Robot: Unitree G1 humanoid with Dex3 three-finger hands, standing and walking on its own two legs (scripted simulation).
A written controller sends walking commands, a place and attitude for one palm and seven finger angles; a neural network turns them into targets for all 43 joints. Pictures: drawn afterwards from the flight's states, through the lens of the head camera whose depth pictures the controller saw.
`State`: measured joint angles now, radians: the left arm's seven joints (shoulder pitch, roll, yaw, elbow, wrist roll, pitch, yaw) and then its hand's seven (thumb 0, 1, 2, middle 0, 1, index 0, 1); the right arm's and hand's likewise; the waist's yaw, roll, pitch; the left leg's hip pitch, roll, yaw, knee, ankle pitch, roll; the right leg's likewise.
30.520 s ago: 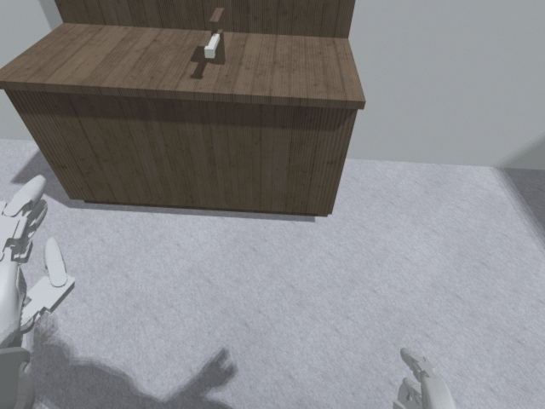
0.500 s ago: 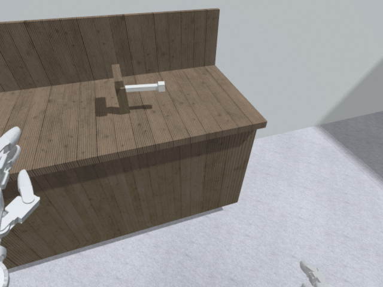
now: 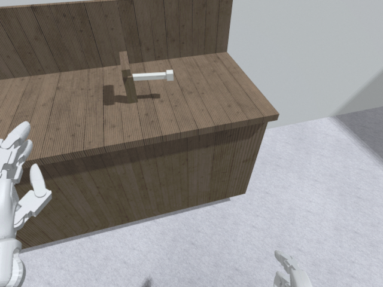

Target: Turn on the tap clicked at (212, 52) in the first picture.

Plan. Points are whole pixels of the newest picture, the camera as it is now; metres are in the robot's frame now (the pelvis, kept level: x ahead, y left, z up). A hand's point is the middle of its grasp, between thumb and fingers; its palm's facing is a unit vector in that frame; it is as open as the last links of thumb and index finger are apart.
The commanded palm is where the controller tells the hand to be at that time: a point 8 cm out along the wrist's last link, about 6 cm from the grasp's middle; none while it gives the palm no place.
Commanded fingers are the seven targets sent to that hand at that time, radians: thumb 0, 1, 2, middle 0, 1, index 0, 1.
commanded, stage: stand and check the lever's angle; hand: left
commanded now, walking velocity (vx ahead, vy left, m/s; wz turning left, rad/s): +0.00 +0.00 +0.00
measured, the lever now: (170, 75) +0.80 +0.13 +0.04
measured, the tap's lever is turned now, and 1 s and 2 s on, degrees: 81 81 81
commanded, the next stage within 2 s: stand and wait in 0.10 s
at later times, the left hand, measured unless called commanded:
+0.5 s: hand (50, 187) +0.23 +0.24 +0.17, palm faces +0.40 -0.84 -0.35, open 7.4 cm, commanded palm +0.18 +0.28 +0.18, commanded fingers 0.00 0.90 0.90 -0.20 -0.30 -0.20 -0.30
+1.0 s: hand (30, 194) +0.22 +0.27 +0.16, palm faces +0.41 -0.85 -0.34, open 7.4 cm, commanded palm +0.17 +0.30 +0.18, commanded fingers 0.00 0.90 0.90 -0.20 -0.30 -0.20 -0.30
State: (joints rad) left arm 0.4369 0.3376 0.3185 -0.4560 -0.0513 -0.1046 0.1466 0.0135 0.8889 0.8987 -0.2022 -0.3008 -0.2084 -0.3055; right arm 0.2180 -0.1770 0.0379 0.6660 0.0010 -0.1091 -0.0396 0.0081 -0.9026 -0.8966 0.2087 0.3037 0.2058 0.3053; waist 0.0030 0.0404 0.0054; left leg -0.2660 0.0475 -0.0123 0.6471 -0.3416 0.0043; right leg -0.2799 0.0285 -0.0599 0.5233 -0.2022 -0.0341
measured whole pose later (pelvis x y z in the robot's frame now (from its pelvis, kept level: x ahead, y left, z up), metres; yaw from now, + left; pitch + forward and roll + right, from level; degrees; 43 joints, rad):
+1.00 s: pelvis +0.00 +0.03 +0.01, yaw +0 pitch -2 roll -1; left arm 0.47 0.34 0.30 -0.43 -0.06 -0.12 0.16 0.01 0.89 0.90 -0.20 -0.30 -0.21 -0.31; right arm 0.21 -0.21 0.01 0.62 0.00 -0.07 -0.07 0.01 -0.91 -0.90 0.20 0.30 0.20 0.30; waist 0.01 0.01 0.00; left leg -0.16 -0.01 0.01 0.43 -0.24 0.02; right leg -0.20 -0.01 -0.03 0.36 -0.13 0.01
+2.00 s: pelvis +0.02 +0.03 +0.01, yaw -1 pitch -1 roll -1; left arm 0.46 0.33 0.30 -0.42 -0.06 -0.12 0.15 0.01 0.89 0.90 -0.20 -0.30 -0.21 -0.31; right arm 0.19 -0.21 0.02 0.61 0.00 -0.06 -0.07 0.01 -0.91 -0.90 0.20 0.30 0.20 0.30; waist 0.02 0.02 0.00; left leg -0.16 -0.01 0.02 0.43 -0.26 0.03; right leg -0.19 -0.01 -0.03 0.35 -0.15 0.02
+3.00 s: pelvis +0.02 +0.03 +0.01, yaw +0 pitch -1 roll -1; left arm 0.47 0.33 0.30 -0.43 -0.06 -0.12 0.15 0.01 0.89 0.90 -0.20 -0.30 -0.21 -0.31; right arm 0.19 -0.22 0.01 0.61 0.00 -0.06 -0.07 0.01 -0.91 -0.90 0.20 0.30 0.20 0.30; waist 0.02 0.03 0.00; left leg -0.16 -0.01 0.01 0.42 -0.26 0.03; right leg -0.19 -0.01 -0.03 0.35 -0.15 0.01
